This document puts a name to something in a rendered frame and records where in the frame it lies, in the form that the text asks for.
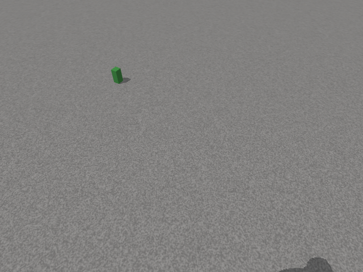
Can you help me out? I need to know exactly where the carton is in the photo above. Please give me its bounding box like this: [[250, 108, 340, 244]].
[[111, 67, 123, 84]]

